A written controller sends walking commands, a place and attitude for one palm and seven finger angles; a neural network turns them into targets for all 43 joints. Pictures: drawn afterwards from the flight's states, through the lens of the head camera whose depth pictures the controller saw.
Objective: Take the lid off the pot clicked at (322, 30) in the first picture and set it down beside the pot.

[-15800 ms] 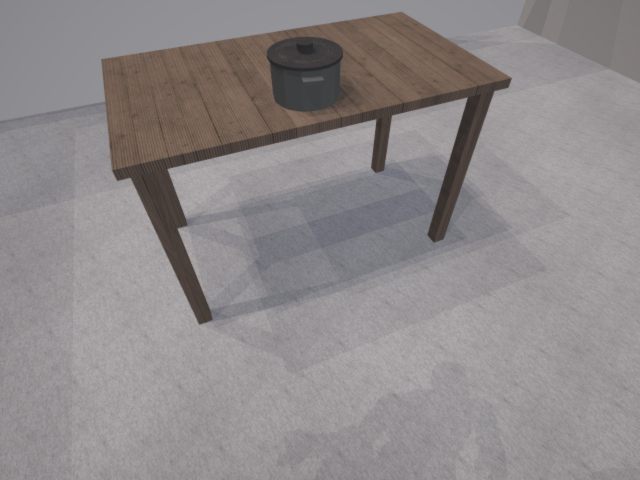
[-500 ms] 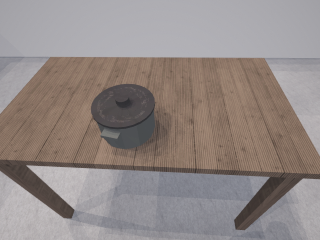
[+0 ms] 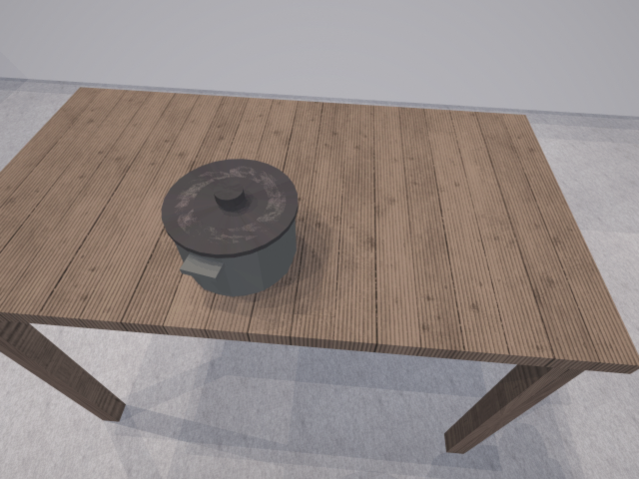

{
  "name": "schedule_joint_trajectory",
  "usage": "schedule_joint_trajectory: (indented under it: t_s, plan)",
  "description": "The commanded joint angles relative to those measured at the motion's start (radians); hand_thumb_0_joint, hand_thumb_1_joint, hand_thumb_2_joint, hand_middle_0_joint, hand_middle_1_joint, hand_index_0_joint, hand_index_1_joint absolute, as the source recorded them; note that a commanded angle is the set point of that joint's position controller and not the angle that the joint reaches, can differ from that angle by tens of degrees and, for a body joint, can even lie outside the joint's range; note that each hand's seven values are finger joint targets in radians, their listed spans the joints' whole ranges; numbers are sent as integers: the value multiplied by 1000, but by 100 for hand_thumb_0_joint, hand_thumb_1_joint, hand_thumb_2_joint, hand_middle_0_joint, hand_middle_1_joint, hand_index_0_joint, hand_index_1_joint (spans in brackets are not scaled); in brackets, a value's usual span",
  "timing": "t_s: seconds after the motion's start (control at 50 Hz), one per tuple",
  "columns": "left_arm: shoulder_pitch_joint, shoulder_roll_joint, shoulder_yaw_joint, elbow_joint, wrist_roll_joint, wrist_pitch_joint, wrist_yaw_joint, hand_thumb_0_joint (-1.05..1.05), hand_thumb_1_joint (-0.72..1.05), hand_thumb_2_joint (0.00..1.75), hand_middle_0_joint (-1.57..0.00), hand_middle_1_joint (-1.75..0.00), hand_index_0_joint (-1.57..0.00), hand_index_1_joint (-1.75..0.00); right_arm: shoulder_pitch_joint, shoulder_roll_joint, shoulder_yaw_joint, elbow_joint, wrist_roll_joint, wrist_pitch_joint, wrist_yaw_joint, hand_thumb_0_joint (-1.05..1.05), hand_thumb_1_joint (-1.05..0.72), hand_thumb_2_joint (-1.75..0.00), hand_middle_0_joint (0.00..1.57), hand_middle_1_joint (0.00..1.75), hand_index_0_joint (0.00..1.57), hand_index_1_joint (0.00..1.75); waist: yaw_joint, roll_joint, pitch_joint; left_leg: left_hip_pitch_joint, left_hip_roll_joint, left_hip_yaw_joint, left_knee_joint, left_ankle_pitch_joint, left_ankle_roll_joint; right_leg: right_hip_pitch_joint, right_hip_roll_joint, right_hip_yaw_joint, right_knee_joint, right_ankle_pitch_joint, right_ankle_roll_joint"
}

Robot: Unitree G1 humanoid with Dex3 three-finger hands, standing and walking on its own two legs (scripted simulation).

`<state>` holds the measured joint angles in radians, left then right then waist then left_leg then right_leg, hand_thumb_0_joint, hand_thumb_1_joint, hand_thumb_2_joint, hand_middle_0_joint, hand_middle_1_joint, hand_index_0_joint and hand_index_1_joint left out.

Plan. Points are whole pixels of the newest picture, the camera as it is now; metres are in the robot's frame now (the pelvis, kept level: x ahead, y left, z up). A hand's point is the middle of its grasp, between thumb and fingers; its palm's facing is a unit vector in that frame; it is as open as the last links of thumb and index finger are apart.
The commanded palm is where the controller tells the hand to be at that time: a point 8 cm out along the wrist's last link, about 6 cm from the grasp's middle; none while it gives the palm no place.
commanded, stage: look again from close up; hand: left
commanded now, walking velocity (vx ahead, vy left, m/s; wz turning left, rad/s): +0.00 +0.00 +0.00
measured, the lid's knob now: (229, 193) +0.46 +0.16 +0.09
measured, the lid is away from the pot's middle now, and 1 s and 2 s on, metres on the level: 0.00 0.00 0.00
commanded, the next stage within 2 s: lift the closed hand beside the body in 1.66 s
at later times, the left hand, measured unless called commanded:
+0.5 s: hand out of the picture -0.01 +0.18 -0.18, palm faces +0.01 -0.99 -0.16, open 7.3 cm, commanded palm none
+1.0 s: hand out of the picture -0.03 +0.19 -0.18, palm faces +0.02 -0.99 -0.14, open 7.3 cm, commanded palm none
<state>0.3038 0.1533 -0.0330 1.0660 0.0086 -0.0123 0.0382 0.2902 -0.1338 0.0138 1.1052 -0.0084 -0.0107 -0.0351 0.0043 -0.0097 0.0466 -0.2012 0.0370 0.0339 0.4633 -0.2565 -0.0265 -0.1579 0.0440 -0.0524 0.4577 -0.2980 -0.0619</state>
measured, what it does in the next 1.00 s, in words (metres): stands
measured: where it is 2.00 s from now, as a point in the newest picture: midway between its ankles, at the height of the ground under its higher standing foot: outside the picture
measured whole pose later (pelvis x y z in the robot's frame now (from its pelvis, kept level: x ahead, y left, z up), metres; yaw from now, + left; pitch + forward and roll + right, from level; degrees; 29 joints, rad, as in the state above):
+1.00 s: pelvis +0.00 +0.04 +0.00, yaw +0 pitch -1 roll +0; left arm 0.34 0.13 -0.03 1.11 0.01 -0.01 0.04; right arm 0.31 -0.10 0.02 1.15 0.00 -0.03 -0.04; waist 0.01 -0.03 0.05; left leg -0.19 -0.01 0.05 0.44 -0.24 0.04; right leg -0.13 -0.01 -0.04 0.42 -0.27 0.00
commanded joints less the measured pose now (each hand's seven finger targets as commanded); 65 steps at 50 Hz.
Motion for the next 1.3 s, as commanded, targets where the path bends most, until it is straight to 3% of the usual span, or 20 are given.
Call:
schedule_joint_trajectory:
  t_s: [0.0,0.16,0.28,0.44,0.48,0.52,0.6,0.74,0.78,0.86,0.88,0.96,0.98,1.04,1.08,1.16,1.18,1.24,1.28]
  plan:
    - [86,104,28,-22,-3,-15,7,0,90,90,-20,-30,-20,-30,64,-76,-10,-22,7,-21,-4,0,-90,-90,20,30,20,30,2,-12,13,9,69,-48,-43,178,38,-12,-164,135,-95,344,25]
    - [93,94,26,-14,-3,-16,7,0,90,90,-20,-30,-20,-30,69,-70,-8,-7,8,-25,-6,0,-90,-90,20,30,20,30,0,12,3,35,75,-60,-64,208,44,-6,-164,133,-98,331,16]
    - [100,92,25,-9,-5,-15,6,0,90,90,-20,-30,-20,-30,62,-72,-7,0,8,-29,-7,0,-90,-90,20,30,20,30,6,-6,4,40,81,-71,-72,232,52,4,-161,121,-103,318,15]
    - [107,81,22,-3,-4,-13,7,0,90,90,-20,-30,-20,-30,72,-70,-5,9,9,-30,-7,0,-90,-90,20,30,20,30,3,16,23,35,77,-83,-84,222,57,-7,-164,125,-109,268,12]
    - [113,80,23,0,-4,-13,5,0,90,90,-20,-30,-20,-30,70,-67,-5,11,9,-30,-7,0,-90,-90,20,30,20,30,7,-6,33,29,78,-86,-87,208,61,-10,-161,118,-116,246,13]
    - [114,75,22,2,-3,-12,7,0,90,90,-20,-30,-20,-30,73,-66,-5,11,10,-30,-6,0,-90,-90,20,30,20,30,4,18,35,25,75,-88,-88,199,61,-16,-162,123,-116,223,13]
    - [121,72,20,7,-3,-11,6,0,90,90,-20,-30,-20,-30,75,-67,-5,15,11,-30,-6,0,-90,-90,20,30,20,30,6,-1,44,19,75,-91,-92,180,65,-21,-164,117,-120,198,14]
    - [134,61,19,15,-3,-12,8,0,90,90,-20,-30,-20,-30,90,-60,-6,21,11,-35,-8,0,-90,-90,20,30,20,30,5,22,22,39,77,-99,-90,227,73,-19,-161,116,-108,209,13]
    - [136,62,19,17,-3,-11,7,0,90,90,-20,-30,-20,-30,95,-59,-7,25,12,-35,-8,0,-90,-90,20,30,20,30,6,-8,27,31,81,-100,-90,229,77,-14,-159,107,-109,207,14]
    - [142,50,17,24,-1,-10,9,0,90,90,-20,-30,-20,-30,100,-53,-7,26,11,-35,-9,0,-90,-90,20,30,20,30,3,25,45,28,77,-101,-100,204,78,-36,-159,112,-111,174,15]
    - [144,55,18,26,-2,-9,8,0,90,90,-20,-30,-20,-30,101,-53,-7,27,12,-35,-8,0,-90,-90,20,30,20,30,6,-8,47,17,81,-104,-98,199,81,-27,-157,105,-113,175,17]
    - [148,46,17,29,-1,-9,10,0,90,90,-20,-30,-20,-30,110,-50,-7,29,12,-36,-9,0,-90,-90,20,30,20,30,3,22,43,24,78,-107,-103,200,83,-36,-159,106,-107,163,18]
    - [148,50,17,31,-2,-9,9,0,90,90,-20,-30,-20,-30,109,-51,-8,29,12,-36,-9,0,-90,-90,20,30,20,30,6,-9,45,17,81,-108,-100,201,85,-28,-155,102,-109,167,19]
    - [153,41,16,34,0,-7,10,0,90,90,-20,-30,-20,-30,113,-50,-7,28,11,-36,-9,0,-90,-90,20,30,20,30,4,22,50,17,78,-109,-109,174,85,-43,-158,105,-108,143,20]
    - [154,45,15,36,-1,-8,10,0,90,90,-20,-30,-20,-30,113,-48,-8,30,13,-36,-8,0,-90,-90,20,30,20,30,8,-7,51,5,80,-111,-104,181,88,-32,-157,100,-110,155,21]
    - [156,36,16,37,1,-7,11,0,90,90,-20,-30,-20,-30,120,-46,-9,28,11,-36,-8,0,-90,-90,20,30,20,30,3,25,49,10,76,-110,-112,159,87,-45,-157,104,-104,138,20]
    - [159,42,15,38,0,-7,10,0,90,90,-20,-30,-20,-30,118,-45,-9,29,13,-37,-8,0,-90,-90,20,30,20,30,8,1,49,2,79,-113,-109,171,91,-34,-156,98,-107,149,21]
    - [162,34,14,41,1,-7,11,0,90,90,-20,-30,-20,-30,121,-45,-10,29,11,-37,-8,0,-90,-90,20,30,20,30,5,30,44,10,76,-113,-113,156,90,-44,-158,100,-103,136,22]
    - [162,37,14,43,1,-7,10,0,90,90,-20,-30,-20,-30,122,-41,-10,30,13,-36,-8,0,-90,-90,20,30,20,30,8,10,62,-11,79,-117,-113,153,93,-41,-154,93,-106,136,23]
